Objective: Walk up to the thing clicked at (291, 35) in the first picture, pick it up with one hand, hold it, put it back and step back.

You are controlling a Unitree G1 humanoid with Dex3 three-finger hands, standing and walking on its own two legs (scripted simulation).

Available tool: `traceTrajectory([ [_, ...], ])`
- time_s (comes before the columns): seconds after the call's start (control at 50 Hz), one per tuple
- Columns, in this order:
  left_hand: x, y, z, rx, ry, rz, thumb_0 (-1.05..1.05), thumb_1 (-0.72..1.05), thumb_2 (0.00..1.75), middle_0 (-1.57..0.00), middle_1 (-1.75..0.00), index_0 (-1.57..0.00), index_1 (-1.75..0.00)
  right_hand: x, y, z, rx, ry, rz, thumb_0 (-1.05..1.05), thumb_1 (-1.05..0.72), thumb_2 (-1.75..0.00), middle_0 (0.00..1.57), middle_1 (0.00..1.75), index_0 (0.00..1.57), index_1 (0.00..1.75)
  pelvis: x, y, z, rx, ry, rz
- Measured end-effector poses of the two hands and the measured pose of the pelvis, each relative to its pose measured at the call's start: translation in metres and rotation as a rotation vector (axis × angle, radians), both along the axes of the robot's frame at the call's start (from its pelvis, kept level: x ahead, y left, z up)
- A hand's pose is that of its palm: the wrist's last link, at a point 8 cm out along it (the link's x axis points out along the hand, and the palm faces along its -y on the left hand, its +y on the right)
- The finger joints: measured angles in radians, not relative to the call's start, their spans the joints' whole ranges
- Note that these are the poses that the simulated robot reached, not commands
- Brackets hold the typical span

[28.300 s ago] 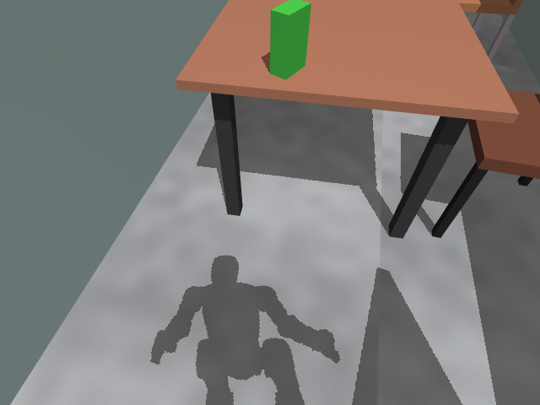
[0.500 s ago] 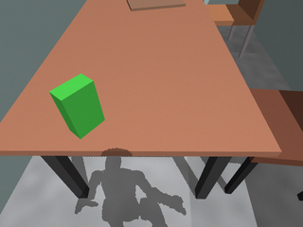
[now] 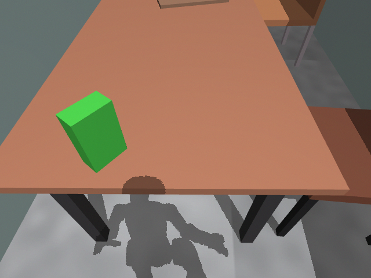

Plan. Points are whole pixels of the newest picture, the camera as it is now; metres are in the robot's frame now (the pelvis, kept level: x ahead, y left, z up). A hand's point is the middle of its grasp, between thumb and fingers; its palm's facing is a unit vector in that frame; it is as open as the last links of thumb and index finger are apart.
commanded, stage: home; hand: left
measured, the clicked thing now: (96, 133) +0.45 +0.23 +0.04
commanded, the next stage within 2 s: stand in 0.26 s
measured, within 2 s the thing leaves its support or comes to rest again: neither
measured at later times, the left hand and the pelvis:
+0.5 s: hand out of the picture +0.07 +0.25 -0.15, palm faces -0.03 -0.93 -0.36, open 16.8 cm; pelvis +0.00 +0.00 +0.00, yaw +0 degrees
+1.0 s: hand out of the picture +0.07 +0.25 -0.15, palm faces -0.02 -0.93 -0.36, open 7.6 cm; pelvis +0.00 -0.01 +0.00, yaw +0 degrees
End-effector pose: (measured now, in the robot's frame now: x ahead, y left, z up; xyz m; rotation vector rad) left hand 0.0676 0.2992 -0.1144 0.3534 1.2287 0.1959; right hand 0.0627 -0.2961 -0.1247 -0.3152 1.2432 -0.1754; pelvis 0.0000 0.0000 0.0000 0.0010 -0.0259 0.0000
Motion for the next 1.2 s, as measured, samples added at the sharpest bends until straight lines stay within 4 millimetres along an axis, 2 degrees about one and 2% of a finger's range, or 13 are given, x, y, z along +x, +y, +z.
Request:
traceTrajectory([
  [0.22, 0.004, -0.003, 0.000, -0.005, -0.018, 0.003, -0.01, -0.58, 0.03, -0.05, -0.04, -0.06, -0.04, 0.007, -0.001, 0.002, -0.001, -0.017, 0.004, 0.01, -0.91, -0.90, 0.20, 0.30, 0.21, 0.30, 0.001, -0.002, 0.000, -0.001, -0.004, 0.004],
  [0.46, -0.003, -0.003, 0.000, -0.003, -0.007, 0.012, -0.01, -0.54, 0.07, -0.08, -0.09, -0.09, -0.08, 0.000, -0.003, 0.001, 0.000, -0.004, -0.001, 0.01, -0.91, -0.89, 0.20, 0.30, 0.21, 0.30, -0.002, -0.003, 0.000, 0.000, -0.006, 0.004],
  [0.58, -0.007, -0.002, 0.000, -0.004, 0.003, 0.017, -0.01, -0.28, 0.33, -0.15, -0.21, -0.16, -0.20, -0.005, -0.003, 0.001, 0.000, 0.008, -0.002, 0.01, -0.91, -0.89, 0.20, 0.30, 0.21, 0.30, -0.002, -0.004, 0.001, 0.000, -0.006, 0.004],
  [0.72, -0.008, -0.004, 0.000, -0.005, 0.010, 0.018, -0.01, 0.20, 0.70, -0.19, -0.27, -0.20, -0.27, -0.007, -0.004, 0.000, 0.001, 0.012, -0.003, 0.01, -0.91, -0.89, 0.20, 0.30, 0.21, 0.30, -0.002, -0.005, 0.000, 0.002, -0.006, 0.003],
  [0.8, -0.007, -0.005, 0.000, -0.006, 0.004, 0.017, 0.00, 0.49, 0.80, -0.20, -0.29, -0.20, -0.28, -0.005, -0.005, 0.000, 0.001, 0.008, -0.003, 0.01, -0.91, -0.89, 0.20, 0.30, 0.21, 0.30, -0.003, -0.005, 0.000, 0.001, -0.007, 0.004],
  [0.88, -0.006, -0.006, 0.000, -0.009, -0.002, 0.017, 0.00, 0.69, 0.86, -0.20, -0.29, -0.21, -0.29, -0.004, -0.005, 0.000, 0.000, 0.002, 0.000, 0.01, -0.91, -0.89, 0.20, 0.30, 0.21, 0.30, -0.003, -0.006, 0.000, 0.000, -0.008, 0.003],
  [1.0, -0.005, -0.007, 0.000, -0.010, -0.010, 0.016, 0.00, 0.84, 0.89, -0.20, -0.30, -0.21, -0.29, -0.003, -0.006, 0.001, 0.001, -0.004, 0.002, 0.01, -0.91, -0.89, 0.20, 0.30, 0.21, 0.30, -0.004, -0.007, 0.000, 0.000, -0.009, 0.005],
  [1.2, -0.009, -0.007, -0.001, -0.012, -0.003, 0.020, 0.00, 0.89, 0.90, -0.20, -0.30, -0.21, -0.29, -0.004, -0.007, 0.002, -0.003, -0.002, 0.000, 0.01, -0.91, -0.89, 0.20, 0.30, 0.21, 0.30, -0.004, -0.007, 0.000, -0.002, -0.011, 0.005],
])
